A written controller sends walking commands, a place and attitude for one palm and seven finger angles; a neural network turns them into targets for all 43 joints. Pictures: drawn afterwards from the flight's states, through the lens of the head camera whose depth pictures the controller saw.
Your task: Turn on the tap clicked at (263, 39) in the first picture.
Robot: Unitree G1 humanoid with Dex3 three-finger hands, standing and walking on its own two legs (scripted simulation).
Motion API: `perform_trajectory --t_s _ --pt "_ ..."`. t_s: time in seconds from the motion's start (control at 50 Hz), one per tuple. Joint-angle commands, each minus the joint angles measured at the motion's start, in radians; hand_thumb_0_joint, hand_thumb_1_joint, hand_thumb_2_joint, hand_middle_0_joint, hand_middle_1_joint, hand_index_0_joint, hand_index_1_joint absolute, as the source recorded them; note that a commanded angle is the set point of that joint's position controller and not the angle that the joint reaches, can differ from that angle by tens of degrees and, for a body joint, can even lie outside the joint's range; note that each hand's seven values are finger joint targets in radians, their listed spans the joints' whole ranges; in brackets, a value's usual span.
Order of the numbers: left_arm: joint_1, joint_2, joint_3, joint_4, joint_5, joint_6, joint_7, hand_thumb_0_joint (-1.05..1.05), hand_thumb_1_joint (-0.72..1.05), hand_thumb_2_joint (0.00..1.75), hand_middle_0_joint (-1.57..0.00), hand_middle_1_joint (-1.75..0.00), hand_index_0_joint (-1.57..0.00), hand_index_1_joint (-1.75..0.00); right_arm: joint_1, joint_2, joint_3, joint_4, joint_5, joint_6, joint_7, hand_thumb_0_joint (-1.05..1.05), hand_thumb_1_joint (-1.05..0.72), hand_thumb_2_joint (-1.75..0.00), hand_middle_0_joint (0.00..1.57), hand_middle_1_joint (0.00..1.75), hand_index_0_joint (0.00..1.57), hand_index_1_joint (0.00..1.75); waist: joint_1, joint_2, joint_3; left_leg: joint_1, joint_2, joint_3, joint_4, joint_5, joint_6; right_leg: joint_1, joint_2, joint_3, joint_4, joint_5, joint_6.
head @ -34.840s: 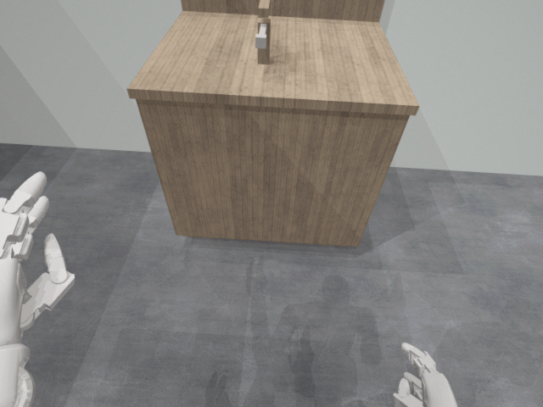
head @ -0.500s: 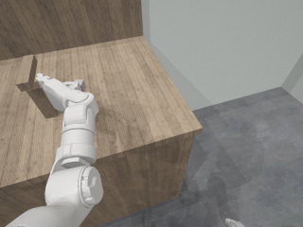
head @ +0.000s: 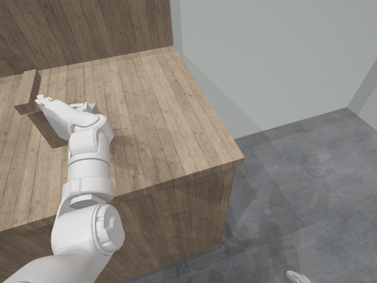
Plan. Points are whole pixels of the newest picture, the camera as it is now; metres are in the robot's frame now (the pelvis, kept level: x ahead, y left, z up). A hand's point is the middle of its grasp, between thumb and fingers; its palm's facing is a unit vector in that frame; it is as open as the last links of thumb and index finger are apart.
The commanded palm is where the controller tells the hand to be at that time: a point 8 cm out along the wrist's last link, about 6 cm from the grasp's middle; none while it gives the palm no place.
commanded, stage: lift the hand up off the lever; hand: left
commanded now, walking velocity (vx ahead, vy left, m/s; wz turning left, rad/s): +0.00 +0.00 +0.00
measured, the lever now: (90, 112) +0.46 +0.24 +0.14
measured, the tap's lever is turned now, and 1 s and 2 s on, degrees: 67 40 40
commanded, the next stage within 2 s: draw the hand back beside the body in 0.14 s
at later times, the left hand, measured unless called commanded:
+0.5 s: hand (82, 125) +0.39 +0.23 +0.15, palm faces +0.57 -0.82 -0.04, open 7.7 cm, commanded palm +0.34 +0.25 +0.21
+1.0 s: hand (51, 162) +0.28 +0.24 +0.18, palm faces +0.30 -0.92 -0.25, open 7.6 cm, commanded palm +0.24 +0.28 +0.20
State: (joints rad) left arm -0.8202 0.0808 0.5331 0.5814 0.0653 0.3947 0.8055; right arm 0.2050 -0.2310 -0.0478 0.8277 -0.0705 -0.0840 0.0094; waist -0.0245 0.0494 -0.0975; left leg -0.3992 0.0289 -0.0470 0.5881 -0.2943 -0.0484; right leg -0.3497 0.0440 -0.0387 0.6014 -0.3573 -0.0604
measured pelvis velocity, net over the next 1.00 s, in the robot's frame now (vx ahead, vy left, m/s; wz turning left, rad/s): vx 0.00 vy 0.02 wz -0.03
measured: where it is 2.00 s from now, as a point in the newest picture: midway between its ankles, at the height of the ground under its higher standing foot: outside the picture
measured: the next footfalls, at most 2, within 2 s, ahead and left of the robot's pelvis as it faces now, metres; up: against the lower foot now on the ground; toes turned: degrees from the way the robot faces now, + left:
none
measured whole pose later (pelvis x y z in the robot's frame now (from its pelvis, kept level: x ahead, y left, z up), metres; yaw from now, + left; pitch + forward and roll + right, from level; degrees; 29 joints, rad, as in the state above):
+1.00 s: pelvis +0.00 +0.02 +0.02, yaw -2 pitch -4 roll +0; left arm 0.06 0.30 0.20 -0.08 -0.09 -0.06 0.08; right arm 0.15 -0.20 0.02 0.63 0.01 -0.01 -0.05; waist 0.04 0.07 0.02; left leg -0.09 0.02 0.00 0.38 -0.22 -0.01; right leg -0.04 0.03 0.01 0.37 -0.25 -0.03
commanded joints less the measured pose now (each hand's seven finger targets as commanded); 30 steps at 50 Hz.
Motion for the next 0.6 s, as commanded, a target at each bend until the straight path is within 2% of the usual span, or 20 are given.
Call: perform_trajectory --t_s 0.0,0.04,0.08,0.12,0.14,0.18,0.2,0.22,0.24,0.26,0.3,0.36,0.38,0.42,0.44,0.46,0.5,0.52,0.56,0.58 --pt "-0.750 0.363 -0.140 -0.425 0.121 -0.162 0.030 0.00 0.90 0.90 -0.15 -0.15 -0.15 -0.15 -0.055 -0.100 -0.023 -0.115 0.002 -0.044 -0.010 0.00 -0.90 -0.90 0.20 0.30 0.20 0.30 0.011 0.034 -0.477 0.205 -0.034 0.071 0.014 0.452 0.057 0.180 -0.044 -0.006 -0.040 0.562 0.042" --pt "-0.732 0.375 -0.126 -0.441 0.125 -0.162 0.029 0.00 0.90 0.90 -0.15 -0.15 -0.15 -0.15 -0.056 -0.102 -0.029 -0.117 0.000 -0.043 -0.011 0.00 -0.90 -0.90 0.20 0.30 0.20 0.30 0.023 0.064 -0.494 0.228 -0.032 0.068 0.015 0.480 0.054 0.179 -0.038 -0.010 -0.036 0.557 0.036" --pt "-0.755 0.342 -0.155 -0.425 0.124 -0.159 0.030 0.00 0.90 0.90 -0.15 -0.15 -0.15 -0.15 -0.053 -0.098 -0.024 -0.114 0.002 -0.046 -0.008 0.00 -0.90 -0.90 0.20 0.30 0.20 0.30 0.009 0.053 -0.472 0.223 -0.031 0.070 0.015 0.473 0.055 0.163 -0.039 -0.011 -0.038 0.556 0.038" --pt "-0.766 0.352 -0.150 -0.422 0.125 -0.160 0.031 0.00 0.90 0.90 -0.15 -0.15 -0.15 -0.15 -0.051 -0.102 -0.025 -0.112 0.001 -0.048 -0.009 0.00 -0.90 -0.90 0.20 0.30 0.20 0.30 0.007 0.044 -0.484 0.218 -0.032 0.073 0.017 0.457 0.058 0.166 -0.041 -0.005 -0.038 0.555 0.042" --pt "-0.745 0.397 -0.111 -0.426 0.126 -0.164 0.032 0.00 0.90 0.90 -0.15 -0.15 -0.15 -0.15 -0.052 -0.104 -0.029 -0.112 0.000 -0.044 -0.012 0.00 -0.90 -0.90 0.20 0.30 0.20 0.30 0.019 0.061 -0.490 0.221 -0.031 0.067 0.015 0.462 0.056 0.172 -0.039 -0.008 -0.037 0.544 0.037" --pt "-0.772 0.326 -0.170 -0.430 0.127 -0.164 0.030 0.00 0.90 0.90 -0.15 -0.15 -0.15 -0.15 -0.050 -0.097 -0.024 -0.112 0.000 -0.049 -0.007 0.00 -0.90 -0.90 0.20 0.30 0.20 0.30 0.005 0.054 -0.480 0.238 -0.029 0.068 0.018 0.484 0.054 0.152 -0.035 -0.016 -0.034 0.545 0.036" --pt "-0.747 0.358 -0.139 -0.415 0.126 -0.163 0.033 0.00 0.90 0.90 -0.15 -0.15 -0.15 -0.15 -0.047 -0.100 -0.027 -0.113 0.001 -0.049 -0.008 0.00 -0.90 -0.90 0.20 0.30 0.20 0.30 0.010 0.027 -0.486 0.221 -0.031 0.068 0.018 0.465 0.057 0.162 -0.037 -0.011 -0.035 0.547 0.040" --pt "-0.759 0.365 -0.138 -0.418 0.127 -0.164 0.032 0.00 0.90 0.90 -0.15 -0.15 -0.15 -0.15 -0.050 -0.102 -0.025 -0.113 0.001 -0.048 -0.009 0.00 -0.90 -0.90 0.20 0.30 0.20 0.30 0.010 0.042 -0.488 0.218 -0.032 0.072 0.020 0.464 0.057 0.168 -0.042 -0.006 -0.034 0.562 0.041" --pt "-0.691 0.346 -0.218 -0.490 0.069 -0.146 -0.120 0.00 0.90 0.90 -0.15 -0.15 -0.15 -0.15 -0.051 -0.128 -0.029 -0.130 0.017 -0.018 -0.035 0.00 -0.90 -0.90 0.20 0.30 0.20 0.30 -0.023 -0.015 -0.504 0.262 -0.043 0.072 0.014 0.472 0.071 0.217 -0.032 0.010 -0.021 0.635 0.047" --pt "-0.671 0.426 -0.162 -0.526 0.047 -0.144 -0.189 0.00 0.90 0.90 -0.15 -0.16 -0.15 -0.16 -0.044 -0.127 -0.031 -0.154 0.030 -0.013 -0.052 0.00 -0.90 -0.90 0.20 0.30 0.20 0.30 -0.002 0.004 -0.528 0.275 -0.045 0.079 0.005 0.479 0.080 0.256 -0.042 0.026 -0.030 0.685 0.053" --pt "-0.605 0.406 -0.193 -0.611 0.016 -0.145 -0.275 0.00 0.90 0.90 -0.15 -0.16 -0.15 -0.16 -0.060 -0.110 -0.015 -0.180 0.043 -0.009 -0.071 0.00 -0.90 -0.90 0.20 0.30 0.20 0.30 0.010 0.027 -0.497 0.299 -0.047 0.080 -0.013 0.497 0.086 0.276 -0.041 0.026 -0.043 0.721 0.056" --pt "-0.410 0.389 -0.212 -0.711 -0.018 -0.173 -0.368 0.00 0.90 0.90 -0.16 -0.17 -0.16 -0.17 -0.085 -0.098 -0.001 -0.209 0.058 -0.012 -0.085 0.00 -0.90 -0.90 0.20 0.30 0.20 0.30 0.031 0.024 -0.414 0.313 -0.039 0.074 -0.039 0.480 0.091 0.260 -0.034 0.025 -0.068 0.682 0.054" --pt "-0.342 0.403 -0.204 -0.751 -0.026 -0.192 -0.394 0.00 0.90 0.90 -0.16 -0.17 -0.16 -0.17 -0.090 -0.097 0.001 -0.218 0.061 -0.014 -0.088 0.00 -0.90 -0.90 0.20 0.30 0.20 0.30 0.039 0.004 -0.399 0.308 -0.040 0.071 -0.045 0.466 0.092 0.263 -0.032 0.028 -0.074 0.677 0.055" --pt "-0.238 0.411 -0.222 -0.890 -0.037 -0.245 -0.446 0.00 0.90 0.90 -0.16 -0.18 -0.16 -0.18 -0.107 -0.091 0.004 -0.241 0.068 -0.020 -0.093 0.00 -0.90 -0.90 0.20 0.30 0.20 0.30 0.045 0.045 -0.398 0.330 -0.040 0.073 -0.054 0.475 0.091 0.270 -0.030 0.033 -0.079 0.669 0.049" --pt "-0.046 0.602 -0.105 -0.787 -0.107 -0.311 -0.496 0.00 0.90 0.90 -0.16 -0.18 -0.16 -0.18 -0.084 -0.122 -0.008 -0.246 0.074 -0.041 -0.068 0.00 -0.90 -0.90 0.20 0.30 0.20 0.30 0.050 0.106 -0.383 0.358 -0.028 0.057 -0.084 0.419 0.079 0.288 -0.058 0.038 -0.101 0.629 0.060" --pt "-0.040 0.563 -0.161 -0.878 -0.115 -0.377 -0.532 0.00 0.90 0.90 -0.16 -0.19 -0.16 -0.19 -0.100 -0.110 0.004 -0.269 0.077 -0.060 -0.058 0.00 -0.90 -0.90 0.20 0.30 0.20 0.30 0.055 0.136 -0.357 0.362 -0.044 0.063 -0.100 0.424 0.079 0.296 -0.053 0.035 -0.111 0.603 0.054" --pt "0.001 0.555 -0.187 -0.967 -0.126 -0.462 -0.571 0.00 0.90 0.90 -0.16 -0.19 -0.16 -0.19 -0.112 -0.111 0.001 -0.289 0.081 -0.087 -0.053 0.00 -0.90 -0.90 0.20 0.30 0.20 0.30 0.041 0.112 -0.325 0.394 -0.039 0.059 -0.109 0.440 0.079 0.266 -0.046 0.032 -0.135 0.583 0.051" --pt "0.031 0.553 -0.194 -0.979 -0.130 -0.485 -0.585 0.00 0.90 0.90 -0.16 -0.19 -0.16 -0.19 -0.114 -0.115 0.000 -0.293 0.082 -0.094 -0.052 0.00 -0.90 -0.90 0.20 0.30 0.20 0.30 0.037 0.082 -0.304 0.401 -0.036 0.057 -0.116 0.440 0.079 0.253 -0.040 0.029 -0.146 0.564 0.050" --pt "0.042 0.527 -0.237 -1.038 -0.130 -0.521 -0.601 0.00 0.90 0.90 -0.17 -0.20 -0.17 -0.20 -0.110 -0.119 0.001 -0.296 0.084 -0.110 -0.055 0.00 -0.90 -0.90 0.20 0.30 0.20 0.30 0.026 0.157 -0.287 0.463 -0.031 0.049 -0.129 0.450 0.072 0.206 -0.031 0.025 -0.164 0.490 0.041" --pt "0.064 0.503 -0.260 -1.041 -0.127 -0.532 -0.604 0.00 0.90 0.90 -0.17 -0.20 -0.17 -0.20 -0.103 -0.119 0.002 -0.295 0.081 -0.117 -0.054 0.00 -0.90 -0.90 0.20 0.30 0.20 0.30 0.024 0.140 -0.273 0.471 -0.035 0.043 -0.134 0.448 0.070 0.201 -0.025 0.019 -0.170 0.476 0.038"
